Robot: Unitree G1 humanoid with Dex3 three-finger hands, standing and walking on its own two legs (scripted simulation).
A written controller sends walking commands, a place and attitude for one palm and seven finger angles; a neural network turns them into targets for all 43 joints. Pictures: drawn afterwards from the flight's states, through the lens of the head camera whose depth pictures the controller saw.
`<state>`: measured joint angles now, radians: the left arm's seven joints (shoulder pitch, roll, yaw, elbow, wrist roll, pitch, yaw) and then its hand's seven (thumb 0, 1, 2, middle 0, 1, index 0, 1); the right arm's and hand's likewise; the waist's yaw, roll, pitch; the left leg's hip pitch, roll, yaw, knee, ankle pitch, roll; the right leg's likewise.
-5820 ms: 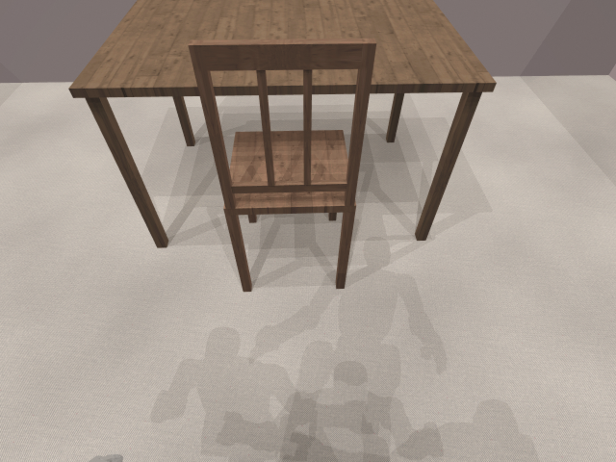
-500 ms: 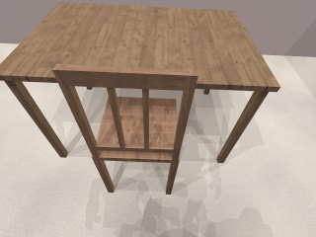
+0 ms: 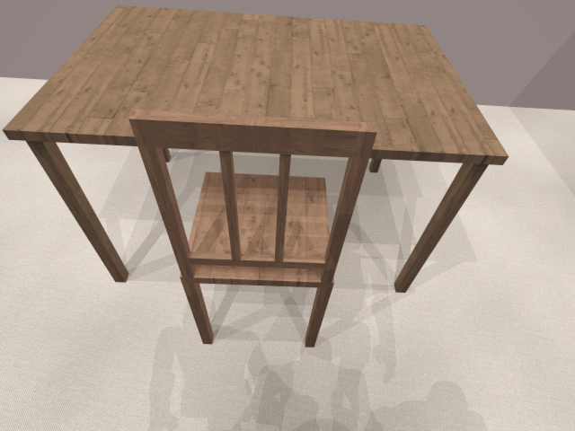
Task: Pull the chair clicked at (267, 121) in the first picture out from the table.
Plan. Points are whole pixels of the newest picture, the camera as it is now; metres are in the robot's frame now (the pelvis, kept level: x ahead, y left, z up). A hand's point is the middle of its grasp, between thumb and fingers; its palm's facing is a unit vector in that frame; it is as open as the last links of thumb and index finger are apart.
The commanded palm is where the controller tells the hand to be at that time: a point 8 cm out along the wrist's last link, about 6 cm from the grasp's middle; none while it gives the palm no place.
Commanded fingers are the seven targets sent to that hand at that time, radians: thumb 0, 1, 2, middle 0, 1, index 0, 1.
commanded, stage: look again from close up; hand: left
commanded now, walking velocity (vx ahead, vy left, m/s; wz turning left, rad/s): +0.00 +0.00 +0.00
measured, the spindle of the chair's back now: (231, 211) +0.52 +0.14 -0.06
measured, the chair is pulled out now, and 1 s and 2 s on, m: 0.00 0.00 0.00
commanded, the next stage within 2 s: shuffle to correct the standing spot in 0.56 s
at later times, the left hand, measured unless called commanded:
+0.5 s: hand out of the picture -0.07 +0.15 -0.17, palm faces +0.03 -0.98 -0.17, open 7.4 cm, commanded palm none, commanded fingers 0.00 0.90 0.90 -0.20 -0.30 -0.20 -0.30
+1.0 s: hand out of the picture -0.02 +0.11 -0.18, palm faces +0.04 -0.99 -0.15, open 7.4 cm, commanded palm none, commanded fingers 0.00 0.90 0.90 -0.20 -0.30 -0.20 -0.30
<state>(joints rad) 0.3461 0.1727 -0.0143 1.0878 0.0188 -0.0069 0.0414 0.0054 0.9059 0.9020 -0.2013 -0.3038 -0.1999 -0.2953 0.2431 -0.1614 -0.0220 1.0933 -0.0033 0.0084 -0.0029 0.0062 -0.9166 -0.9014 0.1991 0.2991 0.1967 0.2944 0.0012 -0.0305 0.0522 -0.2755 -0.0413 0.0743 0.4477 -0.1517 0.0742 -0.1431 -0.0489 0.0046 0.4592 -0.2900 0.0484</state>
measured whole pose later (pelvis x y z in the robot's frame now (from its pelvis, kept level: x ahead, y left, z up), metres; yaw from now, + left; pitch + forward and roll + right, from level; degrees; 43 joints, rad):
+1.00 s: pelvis +0.03 -0.04 +0.00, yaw -1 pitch +0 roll +0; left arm 0.40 0.10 0.01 1.12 0.02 -0.02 0.02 0.00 0.91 0.90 -0.20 -0.30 -0.20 -0.30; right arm 0.33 -0.12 -0.04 1.14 -0.01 -0.01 -0.02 0.01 -0.91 -0.90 0.20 0.30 0.20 0.29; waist -0.01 0.00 0.01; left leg -0.29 0.00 0.06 0.52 -0.22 0.02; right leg -0.16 0.00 0.00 0.52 -0.36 -0.01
